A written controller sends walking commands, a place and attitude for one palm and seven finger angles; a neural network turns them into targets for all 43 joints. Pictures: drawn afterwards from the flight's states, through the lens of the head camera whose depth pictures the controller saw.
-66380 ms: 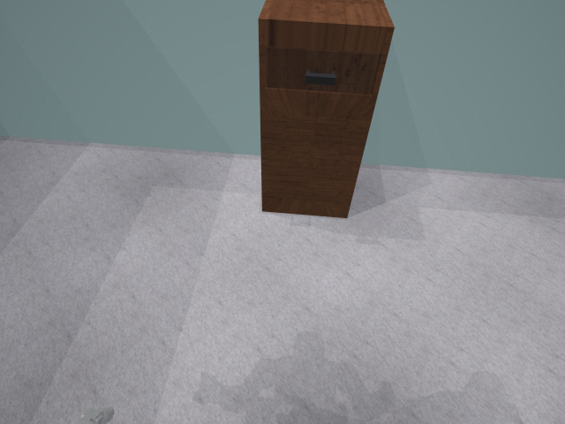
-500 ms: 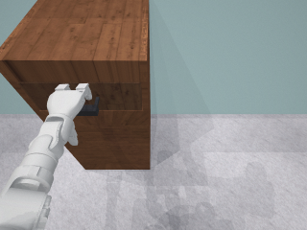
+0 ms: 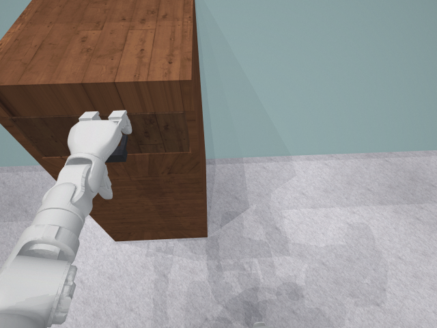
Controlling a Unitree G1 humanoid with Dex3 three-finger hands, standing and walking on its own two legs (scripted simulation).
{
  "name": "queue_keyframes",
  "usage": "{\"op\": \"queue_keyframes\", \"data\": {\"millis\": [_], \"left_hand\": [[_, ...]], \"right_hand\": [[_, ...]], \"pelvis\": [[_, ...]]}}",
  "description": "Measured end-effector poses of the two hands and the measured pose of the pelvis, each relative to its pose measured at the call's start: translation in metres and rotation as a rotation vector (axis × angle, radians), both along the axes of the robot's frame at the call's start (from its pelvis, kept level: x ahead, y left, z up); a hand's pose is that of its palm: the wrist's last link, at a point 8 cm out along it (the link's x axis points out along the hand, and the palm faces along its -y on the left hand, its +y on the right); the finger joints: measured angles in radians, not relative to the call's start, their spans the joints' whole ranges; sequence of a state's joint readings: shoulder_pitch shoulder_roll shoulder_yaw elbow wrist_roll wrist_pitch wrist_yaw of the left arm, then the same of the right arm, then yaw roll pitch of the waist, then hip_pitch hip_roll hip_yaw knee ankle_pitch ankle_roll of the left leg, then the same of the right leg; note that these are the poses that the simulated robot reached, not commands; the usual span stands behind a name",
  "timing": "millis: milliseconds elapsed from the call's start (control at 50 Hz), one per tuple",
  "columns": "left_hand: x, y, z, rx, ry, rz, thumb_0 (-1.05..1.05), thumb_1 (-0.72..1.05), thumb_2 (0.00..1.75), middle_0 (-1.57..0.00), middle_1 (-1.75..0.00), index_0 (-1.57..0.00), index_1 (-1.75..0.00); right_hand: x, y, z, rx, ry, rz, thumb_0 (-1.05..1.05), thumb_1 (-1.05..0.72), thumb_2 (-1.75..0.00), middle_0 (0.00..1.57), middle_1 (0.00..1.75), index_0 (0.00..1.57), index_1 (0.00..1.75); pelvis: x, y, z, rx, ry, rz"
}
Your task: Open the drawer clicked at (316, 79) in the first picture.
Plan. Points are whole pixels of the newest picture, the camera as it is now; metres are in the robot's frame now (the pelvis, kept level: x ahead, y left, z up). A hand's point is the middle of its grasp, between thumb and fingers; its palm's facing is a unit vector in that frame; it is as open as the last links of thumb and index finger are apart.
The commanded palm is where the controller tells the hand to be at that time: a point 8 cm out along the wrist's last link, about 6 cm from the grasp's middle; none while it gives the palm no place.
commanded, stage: re-aim the fingers above the handle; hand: left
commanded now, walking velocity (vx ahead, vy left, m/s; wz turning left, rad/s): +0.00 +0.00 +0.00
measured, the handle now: (104, 147) +0.50 +0.26 -0.01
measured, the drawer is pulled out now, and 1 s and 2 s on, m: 0.00 0.00 0.00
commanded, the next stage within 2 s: lower the fingers behind the handle in 1.48 s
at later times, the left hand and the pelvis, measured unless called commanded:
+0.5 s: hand (110, 149) +0.45 +0.22 +0.05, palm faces +0.05 -0.05 -1.00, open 13.8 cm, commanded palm +0.42 +0.24 +0.10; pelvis -0.01 +0.01 +0.00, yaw +0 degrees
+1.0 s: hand (104, 149) +0.45 +0.23 +0.05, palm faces +0.06 -0.02 -1.00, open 13.8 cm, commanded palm +0.41 +0.25 +0.10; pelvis +0.00 +0.01 +0.00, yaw +0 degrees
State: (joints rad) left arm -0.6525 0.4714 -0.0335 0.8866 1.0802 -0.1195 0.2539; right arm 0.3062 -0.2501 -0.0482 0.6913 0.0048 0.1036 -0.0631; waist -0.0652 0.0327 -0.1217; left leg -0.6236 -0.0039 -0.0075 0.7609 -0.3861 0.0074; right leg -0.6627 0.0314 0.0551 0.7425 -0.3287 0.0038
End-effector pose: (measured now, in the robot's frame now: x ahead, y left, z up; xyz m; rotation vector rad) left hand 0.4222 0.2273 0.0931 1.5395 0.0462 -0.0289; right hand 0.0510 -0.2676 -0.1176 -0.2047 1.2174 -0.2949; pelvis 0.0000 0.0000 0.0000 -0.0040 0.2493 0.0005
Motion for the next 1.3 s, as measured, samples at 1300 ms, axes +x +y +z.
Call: {"op": "queue_keyframes", "data": {"millis": [1300], "left_hand": [[-0.010,-0.004,-0.005,-0.036,0.029,-0.076,0.00,-0.49,0.30,-0.32,-1.20,-0.32,-1.20]], "right_hand": [[0.016,0.002,0.007,-0.031,-0.018,0.028,0.00,-0.90,-0.90,0.20,0.30,0.20,0.30]], "pelvis": [[0.006,0.005,0.002,-0.011,-0.011,0.021]]}}
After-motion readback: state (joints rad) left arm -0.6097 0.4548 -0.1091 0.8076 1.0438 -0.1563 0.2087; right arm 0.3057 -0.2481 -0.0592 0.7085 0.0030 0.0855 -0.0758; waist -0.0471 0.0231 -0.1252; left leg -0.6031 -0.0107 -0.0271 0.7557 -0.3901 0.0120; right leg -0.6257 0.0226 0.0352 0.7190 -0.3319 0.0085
